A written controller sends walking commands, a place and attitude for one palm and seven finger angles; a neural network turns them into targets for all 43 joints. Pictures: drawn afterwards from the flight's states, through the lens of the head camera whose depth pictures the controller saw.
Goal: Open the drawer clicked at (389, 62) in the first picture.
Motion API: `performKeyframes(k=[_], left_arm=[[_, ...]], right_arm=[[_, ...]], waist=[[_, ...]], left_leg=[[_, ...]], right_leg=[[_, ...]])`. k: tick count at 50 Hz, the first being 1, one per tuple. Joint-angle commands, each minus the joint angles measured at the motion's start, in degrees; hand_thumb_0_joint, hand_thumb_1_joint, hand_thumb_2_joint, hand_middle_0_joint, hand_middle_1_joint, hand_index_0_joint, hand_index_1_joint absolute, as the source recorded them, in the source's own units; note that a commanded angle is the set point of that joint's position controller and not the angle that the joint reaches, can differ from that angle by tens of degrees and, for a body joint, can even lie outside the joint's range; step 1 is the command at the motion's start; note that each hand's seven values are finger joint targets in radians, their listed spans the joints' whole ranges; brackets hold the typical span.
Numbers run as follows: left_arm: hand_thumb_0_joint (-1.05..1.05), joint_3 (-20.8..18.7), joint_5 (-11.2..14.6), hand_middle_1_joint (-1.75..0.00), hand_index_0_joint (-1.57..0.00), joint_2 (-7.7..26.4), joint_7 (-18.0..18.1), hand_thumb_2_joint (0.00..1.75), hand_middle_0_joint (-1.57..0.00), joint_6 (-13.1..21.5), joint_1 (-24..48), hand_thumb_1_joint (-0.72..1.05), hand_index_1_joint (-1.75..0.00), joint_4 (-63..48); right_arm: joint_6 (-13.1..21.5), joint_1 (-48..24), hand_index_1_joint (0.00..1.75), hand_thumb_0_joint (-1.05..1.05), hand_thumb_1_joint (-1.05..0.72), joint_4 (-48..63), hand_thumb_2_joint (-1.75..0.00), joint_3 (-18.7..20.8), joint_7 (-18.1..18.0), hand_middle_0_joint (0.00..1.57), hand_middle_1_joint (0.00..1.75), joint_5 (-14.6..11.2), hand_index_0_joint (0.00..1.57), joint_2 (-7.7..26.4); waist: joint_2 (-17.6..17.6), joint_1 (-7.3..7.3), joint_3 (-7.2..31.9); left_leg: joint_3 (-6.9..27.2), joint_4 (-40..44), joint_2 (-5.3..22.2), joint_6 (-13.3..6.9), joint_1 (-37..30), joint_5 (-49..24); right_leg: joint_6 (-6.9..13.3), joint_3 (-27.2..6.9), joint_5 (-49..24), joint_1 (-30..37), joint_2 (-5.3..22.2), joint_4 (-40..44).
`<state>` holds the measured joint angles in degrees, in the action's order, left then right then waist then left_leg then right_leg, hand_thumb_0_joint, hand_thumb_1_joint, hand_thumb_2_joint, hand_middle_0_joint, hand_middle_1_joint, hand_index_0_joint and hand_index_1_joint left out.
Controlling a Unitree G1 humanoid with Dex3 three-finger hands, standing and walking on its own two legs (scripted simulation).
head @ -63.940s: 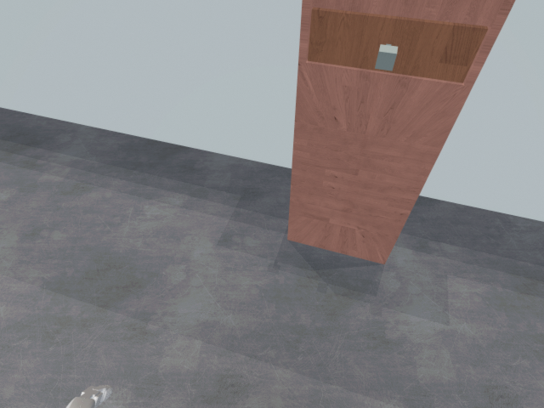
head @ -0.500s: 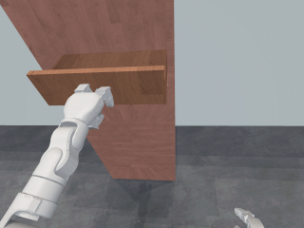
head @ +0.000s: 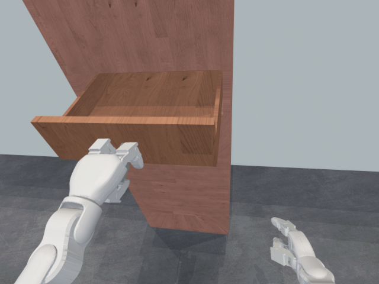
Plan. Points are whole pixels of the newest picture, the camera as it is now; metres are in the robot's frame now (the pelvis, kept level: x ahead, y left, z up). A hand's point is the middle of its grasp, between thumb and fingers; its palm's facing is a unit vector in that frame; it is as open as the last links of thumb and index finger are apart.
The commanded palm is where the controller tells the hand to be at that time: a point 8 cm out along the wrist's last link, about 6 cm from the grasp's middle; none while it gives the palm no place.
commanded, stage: pull the drawer open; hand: left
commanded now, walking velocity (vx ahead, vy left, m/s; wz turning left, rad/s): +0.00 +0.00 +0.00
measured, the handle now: (118, 159) +0.32 +0.18 +0.13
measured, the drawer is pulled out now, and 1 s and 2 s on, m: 0.19 0.30 0.29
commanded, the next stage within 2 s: open the thumb to release the handle in 0.98 s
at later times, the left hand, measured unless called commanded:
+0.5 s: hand (99, 226) +0.19 +0.17 +0.12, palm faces +0.05 -0.15 -0.99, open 7.0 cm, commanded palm +0.14 +0.18 +0.19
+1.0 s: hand (89, 248) +0.15 +0.17 +0.12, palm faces +0.05 -0.16 -0.99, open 7.0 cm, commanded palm +0.09 +0.18 +0.19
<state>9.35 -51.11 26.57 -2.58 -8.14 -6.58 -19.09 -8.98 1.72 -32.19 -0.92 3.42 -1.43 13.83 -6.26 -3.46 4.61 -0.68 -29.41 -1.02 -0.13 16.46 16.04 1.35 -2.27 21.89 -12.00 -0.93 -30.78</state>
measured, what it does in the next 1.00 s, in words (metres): stands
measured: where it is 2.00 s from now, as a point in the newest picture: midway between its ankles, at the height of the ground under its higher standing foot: outside the picture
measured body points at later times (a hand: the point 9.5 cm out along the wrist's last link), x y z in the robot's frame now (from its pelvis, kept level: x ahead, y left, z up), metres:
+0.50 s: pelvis -0.02 +0.00 +0.00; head -0.03 -0.06 +0.44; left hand +0.18 +0.18 +0.17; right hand +0.20 -0.22 -0.10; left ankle -0.01 +0.12 -0.73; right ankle -0.07 -0.10 -0.73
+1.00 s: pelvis -0.02 +0.00 +0.00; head -0.04 -0.05 +0.44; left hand +0.14 +0.18 +0.17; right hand +0.19 -0.22 -0.09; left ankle -0.01 +0.12 -0.73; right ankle -0.07 -0.10 -0.73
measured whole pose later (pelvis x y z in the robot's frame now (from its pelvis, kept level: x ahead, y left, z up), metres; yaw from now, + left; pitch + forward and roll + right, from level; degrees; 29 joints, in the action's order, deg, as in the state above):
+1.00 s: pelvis -0.02 +0.00 +0.00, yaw -2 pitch +2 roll +0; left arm 3.9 -48.5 29.6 4.9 -5.4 -36.0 -37.8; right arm -8.1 6.6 -28.7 -2.1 2.8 -1.4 15.9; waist -7.2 -3.2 5.1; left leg -1.9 -33.9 1.0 0.3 18.2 17.1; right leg 1.4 -3.4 21.5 -13.8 -2.8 -34.0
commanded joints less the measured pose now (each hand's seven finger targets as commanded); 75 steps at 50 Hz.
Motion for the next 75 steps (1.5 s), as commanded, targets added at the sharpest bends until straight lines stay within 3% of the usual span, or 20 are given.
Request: performKeyframes(k=[1, 3, 15, 18, 21, 23, 25, 28, 35, 53, 54, 57, 59, 62, 63, 66, 68, 69, 73, 75], left_arm=[[0.0, -9.59, 2.65, -1.35, -0.4, 5.62, 4.47, 0.9, -0.4, 0.3, 3.58, 0.9, -1.35, -18.69], [0.0, -12.11, 3.21, -1.35, -0.4, 7.99, 5.08, 0.9, -0.4, 0.02, 0.63, 0.9, -1.35, -19.88], [0.0, -12.1, 2.9, -1.35, -0.4, 5.97, 8.03, 0.9, -0.4, 0.55, -13.26, 0.9, -1.35, -24.08], [0.0, -15.73, 3.64, -1.35, -0.4, 9.44, 8.87, 0.9, -0.4, 0.42, -15.53, 0.9, -1.35, -26.13], [0.0, -14.27, 3.1, -1.35, -0.4, 7.36, 9.11, 0.9, -0.4, 0.89, -17.98, 0.9, -1.35, -25.7], [0.0, -17.96, 3.81, -1.35, -0.4, 10.82, 9.76, 0.9, -0.4, 0.44, -19.88, 0.9, -1.35, -26.62], [0.0, -15.85, 3.41, -1.35, -0.4, 8.22, 9.85, 0.9, -0.4, 0.83, -21.72, 0.9, -1.35, -26.24], [0.0, -19.75, 4.01, -1.35, -0.4, 11.81, 10.33, 0.9, -0.4, 0.48, -22.88, 0.9, -1.35, -27.09], [0.0, -15.76, 3.45, -1.35, -0.4, 7.96, 11.02, 0.9, -0.4, 1.2, -26.93, 0.9, -1.35, -29.78], [0.0, -19.66, 4.12, -1.35, -0.4, 11.31, 13.23, 0.9, -0.4, 0.76, -35.0, 0.9, -1.35, -33.84], [0.0, -12.48, 0.87, -1.35, -0.4, 7.33, 12.98, 0.9, -0.4, 1.34, -5.1, 0.9, -1.35, -29.94], [0.0, -14.44, -0.53, -1.33, -0.38, 6.95, 13.19, 0.81, -0.38, 2.76, -11.31, 0.69, -1.33, -23.24], [0.0, -11.86, -0.94, -1.31, -0.38, 6.0, 12.41, 0.75, -0.38, 2.04, -8.36, 0.55, -1.31, -25.46], [0.0, -10.48, -1.27, -1.29, -0.36, 6.41, 10.96, 0.66, -0.36, 1.16, -5.5, 0.34, -1.29, -24.08], [0.0, -12.64, -1.11, -1.28, -0.35, 8.96, 10.66, 0.63, -0.35, 0.24, -5.1, 0.27, -1.28, -23.48], [0.0, -5.42, -2.45, -1.26, -0.34, 4.22, 8.27, 0.54, -0.34, -0.6, -0.65, 0.06, -1.26, -21.96], [0.0, -8.47, -2.02, -1.24, -0.33, 8.14, 7.11, 0.48, -0.33, -1.68, 1.99, -0.08, -1.24, -21.43], [0.0, -4.64, -3.17, -1.24, -0.32, 4.9, 6.2, 0.45, -0.32, -2.04, 2.49, -0.15, -1.24, -21.36], [0.0, -7.7, -1.55, -1.21, -0.3, 8.05, 3.62, 0.33, -0.3, -3.21, 1.96, -0.43, -1.21, -17.56], [0.0, -5.38, -1.82, -1.2, -0.3, 5.41, 2.71, 0.3, -0.3, -2.87, 0.63, -0.5, -1.2, -15.59]], right_arm=[[2.28, -7.92, 0.3, 0.0, -0.9, 8.89, -0.9, 1.67, 0.38, 0.2, 0.3, 0.19, 0.2, 4.39], [2.37, -8.47, 0.3, 0.0, -0.9, 9.24, -0.9, 1.52, 0.3, 0.2, 0.3, -0.08, 0.2, 5.12], [2.91, -7.63, 0.3, 0.0, -0.9, 10.85, -0.9, 1.18, -0.23, 0.2, 0.3, 0.1, 0.2, 4.78], [3.06, -8.64, 0.3, 0.0, -0.9, 11.66, -0.9, 1.2, -0.6, 0.2, 0.3, -0.27, 0.2, 6.09], [3.08, -7.53, 0.3, 0.0, -0.9, 11.6, -0.9, 1.2, -0.65, 0.2, 0.3, 0.01, 0.2, 5.46], [3.37, -8.48, 0.3, 0.0, -0.9, 12.02, -0.9, 1.11, -0.88, 0.2, 0.3, -0.44, 0.2, 6.17], [3.47, -7.25, 0.3, 0.0, -0.9, 12.01, -0.9, 0.92, -0.86, 0.2, 0.3, -0.09, 0.2, 5.22], [3.52, -8.32, 0.3, 0.0, -0.9, 12.33, -0.9, 0.99, -1.15, 0.2, 0.3, -0.45, 0.2, 6.32], [3.76, -6.94, 0.3, 0.0, -0.9, 13.04, -0.9, 0.9, -0.56, 0.2, 0.3, -0.1, 0.2, 5.64], [3.74, -7.34, 0.3, 0.0, -0.9, 14.69, -0.9, 0.63, -0.32, 0.2, 0.3, -0.66, 0.2, 7.02], [3.53, -7.55, 0.3, 0.0, -0.9, 9.64, -0.9, 0.07, -0.84, 0.2, 0.3, 0.94, 0.2, 5.2], [5.21, -5.85, 0.3, 0.0, -0.9, 9.8, -0.9, 1.72, -1.77, 0.2, 0.3, 1.08, 0.2, 4.57], [5.36, -6.07, 0.3, 0.0, -0.9, 9.86, -0.9, 1.45, -1.64, 0.2, 0.3, 0.93, 0.2, 4.2], [4.73, -7.35, 0.3, 0.0, -0.9, 9.19, -0.9, 1.53, -1.93, 0.2, 0.3, 0.9, 0.2, 4.19], [4.8, -9.09, 0.3, 0.0, -0.9, 9.19, -0.9, 1.22, -2.06, 0.2, 0.3, 0.3, 0.2, 4.52], [4.06, -9.52, 0.3, 0.0, -0.9, 8.48, -0.9, 0.63, -2.06, 0.2, 0.3, 0.92, 0.2, 3.75], [4.07, -11.28, 0.3, 0.0, -0.9, 8.75, -0.9, 0.24, -2.5, 0.2, 0.3, 0.16, 0.2, 4.2], [3.93, -11.02, 0.3, 0.0, -0.9, 9.07, -0.9, -0.43, -2.22, 0.2, 0.3, 0.87, 0.2, 3.35], [3.17, -12.03, 0.3, 0.0, -0.9, 8.7, -0.9, -0.6, -2.49, 0.2, 0.3, -0.03, 0.2, 3.95], [3.07, -11.56, 0.3, 0.0, -0.9, 8.3, -0.9, -0.91, -2.23, 0.2, 0.3, 0.43, 0.2, 2.94]], waist=[[7.17, -1.91, 13.62], [6.26, -2.08, 13.44], [8.13, -2.68, 10.11], [7.5, -3.08, 10.31], [8.01, -3.16, 8.58], [6.97, -3.4, 8.64], [8.22, -3.32, 7.66], [6.56, -3.61, 7.58], [5.61, -3.47, 6.21], [4.31, -4.2, 7.6], [6.7, 1.41, 2.19], [3.88, -2.06, 3.63], [3.88, -2.39, 8.58], [6.93, -2.43, 8.66], [6.32, -2.45, 8.41], [6.7, -1.65, 4.75], [6.14, -1.58, 4.23], [5.72, -2.25, 5.47], [6.02, -2.1, 3.05], [7.0, -2.21, 2.07]], left_leg=[[-1.52, -1.79, -0.01, -1.53, -10.76, -33.22], [-1.58, -2.13, 0.2, -1.23, -10.32, -32.14], [-1.82, -2.13, 0.49, -1.18, -7.6, -25.67], [-1.92, -2.35, 0.72, -0.9, -7.13, -22.29], [-1.99, -2.07, 0.57, -1.02, -6.23, -21.78], [-2.07, -2.67, 0.82, -0.76, -6.2, -19.89], [-2.17, -2.55, 0.6, -1.03, -5.64, -20.3], [-2.13, -2.67, 0.85, -0.72, -5.62, -17.88], [-2.05, -2.92, 1.13, -0.79, -5.52, -18.58], [-2.09, -4.32, 2.1, -0.31, -5.64, -19.61], [-0.3, -3.84, 0.27, -0.63, -5.07, -14.88], [-0.36, -2.94, 1.02, -0.91, -8.42, -12.73], [-0.21, -3.01, 0.86, -0.82, -9.73, -14.77], [-0.42, -2.42, 0.49, -1.1, -9.48, -16.73], [-0.35, -2.28, 0.79, -0.89, -9.5, -15.63], [-0.63, -0.66, 0.44, -1.29, -9.19, -14.36], [-0.69, -0.11, 0.93, -1.22, -9.6, -12.15], [-1.05, 0.35, 0.41, -1.46, -9.56, -12.66], [-1.18, 1.68, 0.87, -1.24, -9.28, -11.53], [-1.33, 2.45, 0.52, -1.31, -8.94, -12.08]], right_leg=[[-1.34, 2.77, -39.7, 3.9, 0.11, 1.14], [-1.15, 2.1, -40.1, 4.55, 0.19, 1.12], [-1.68, 2.51, -35.6, 2.21, 0.64, 1.21], [-1.52, 1.37, -34.01, 2.21, 0.47, 1.54], [-1.82, 2.1, -32.55, 1.07, 0.7, 1.62], [-1.53, 0.89, -31.73, 1.0, 0.47, 1.88], [-1.83, 1.67, -31.93, 0.71, 0.85, 1.64], [-1.59, 0.33, -29.73, 0.26, 0.47, 2.25], [-1.68, 1.44, -26.99, -1.63, 0.61, 2.18], [-1.66, -0.19, -30.33, -0.89, 0.8, 1.38], [-1.13, 0.18, -23.26, -8.43, 0.55, 2.25], [-0.63, 1.73, -15.11, -8.92, -0.19, 3.75], [-0.33, 1.97, -16.31, -6.73, 0.0, 2.55], [-0.74, 1.89, -21.2, -3.94, 0.39, 3.18], [-0.35, 0.87, -20.38, -3.57, 0.07, 3.22], [-0.76, 2.2, -17.39, -4.65, 0.39, 4.77], [-0.53, 1.29, -15.12, -4.1, 0.15, 5.49], [-0.63, 1.89, -14.28, -3.68, 0.49, 5.44], [-0.85, 1.43, -14.76, -1.87, 0.07, 6.6], [-0.95, 1.86, -14.25, -1.21, 0.1, 7.06]])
